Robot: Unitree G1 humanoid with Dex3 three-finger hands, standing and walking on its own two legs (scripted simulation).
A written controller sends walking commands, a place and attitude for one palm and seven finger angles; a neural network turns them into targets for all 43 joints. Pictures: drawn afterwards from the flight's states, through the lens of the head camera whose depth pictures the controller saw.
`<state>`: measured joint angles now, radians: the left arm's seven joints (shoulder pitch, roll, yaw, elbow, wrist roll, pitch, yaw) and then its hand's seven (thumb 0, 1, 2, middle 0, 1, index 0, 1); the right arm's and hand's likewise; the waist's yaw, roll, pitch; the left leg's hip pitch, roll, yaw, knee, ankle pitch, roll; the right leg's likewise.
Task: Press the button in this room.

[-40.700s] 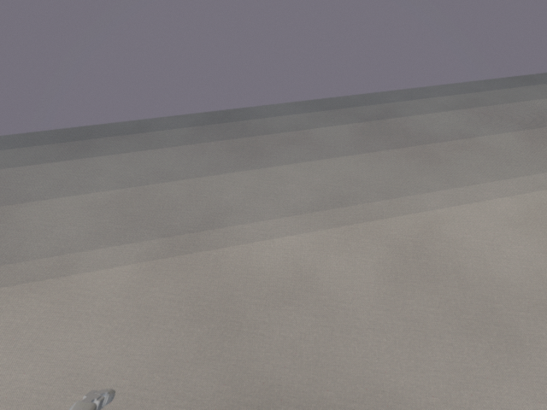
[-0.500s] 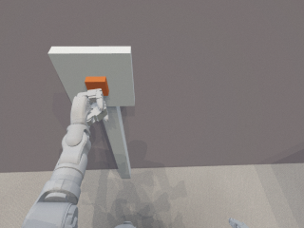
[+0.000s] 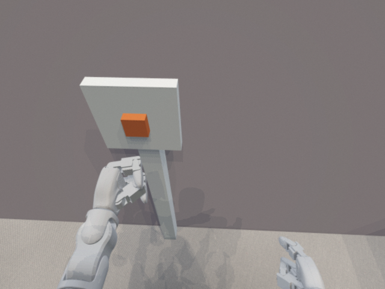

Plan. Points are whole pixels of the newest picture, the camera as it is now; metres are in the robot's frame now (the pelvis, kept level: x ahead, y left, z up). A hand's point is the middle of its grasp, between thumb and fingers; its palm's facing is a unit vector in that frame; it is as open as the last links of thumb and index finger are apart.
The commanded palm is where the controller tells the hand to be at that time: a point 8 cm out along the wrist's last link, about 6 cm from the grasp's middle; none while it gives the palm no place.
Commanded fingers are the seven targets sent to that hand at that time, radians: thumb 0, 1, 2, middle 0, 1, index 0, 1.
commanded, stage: draw the hand back to the body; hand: left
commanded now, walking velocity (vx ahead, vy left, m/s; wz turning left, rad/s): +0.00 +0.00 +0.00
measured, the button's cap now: (136, 124) +0.43 +0.16 +0.11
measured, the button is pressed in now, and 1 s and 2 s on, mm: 0 0 0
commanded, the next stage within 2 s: step back with the hand held close in 1.56 s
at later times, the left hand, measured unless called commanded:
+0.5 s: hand (111, 200) +0.24 +0.15 +0.12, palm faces +0.03 -1.00 -0.05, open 3.1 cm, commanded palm +0.21 +0.21 +0.13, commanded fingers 0.00 0.90 0.90 -1.30 -1.50 -1.30 -1.50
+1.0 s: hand (45, 203) +0.21 +0.23 +0.17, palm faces +0.30 -0.90 -0.32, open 3.1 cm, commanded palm +0.16 +0.28 +0.18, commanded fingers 0.00 0.90 0.90 -1.30 -1.50 -1.30 -1.50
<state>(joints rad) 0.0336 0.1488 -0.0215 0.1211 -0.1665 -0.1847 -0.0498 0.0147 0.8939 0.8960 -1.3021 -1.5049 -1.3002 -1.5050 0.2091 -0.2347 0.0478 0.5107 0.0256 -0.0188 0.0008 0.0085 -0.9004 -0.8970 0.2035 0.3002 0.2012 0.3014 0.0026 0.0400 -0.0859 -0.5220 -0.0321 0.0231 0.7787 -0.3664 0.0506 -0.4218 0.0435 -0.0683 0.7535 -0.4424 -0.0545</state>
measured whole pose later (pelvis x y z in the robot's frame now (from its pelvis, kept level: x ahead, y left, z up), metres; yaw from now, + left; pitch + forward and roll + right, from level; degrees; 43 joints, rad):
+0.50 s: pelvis -0.01 -0.02 +0.01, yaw +0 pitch +2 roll +0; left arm 0.20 0.24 0.15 -0.05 -0.28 -0.10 -0.18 0.02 0.89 0.90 -1.30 -1.50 -1.30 -1.50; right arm 0.24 -0.28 0.04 0.54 0.05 -0.04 -0.06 0.01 -0.90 -0.90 0.20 0.30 0.20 0.30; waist 0.01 0.05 -0.08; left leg -0.41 -0.01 0.01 0.69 -0.32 0.02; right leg -0.31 0.07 -0.08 0.66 -0.39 -0.08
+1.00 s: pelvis +0.01 +0.02 +0.03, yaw -1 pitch -3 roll -1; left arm 0.45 0.30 0.16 -0.40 -0.07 -0.08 0.10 0.02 0.89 0.90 -1.30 -1.50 -1.30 -1.50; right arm 0.19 -0.22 0.07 0.60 0.00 -0.06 -0.06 0.01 -0.90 -0.90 0.20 0.30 0.20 0.30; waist 0.06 0.06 0.01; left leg -0.16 -0.05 0.04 0.44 -0.23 0.07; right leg -0.06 0.03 -0.03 0.40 -0.29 -0.03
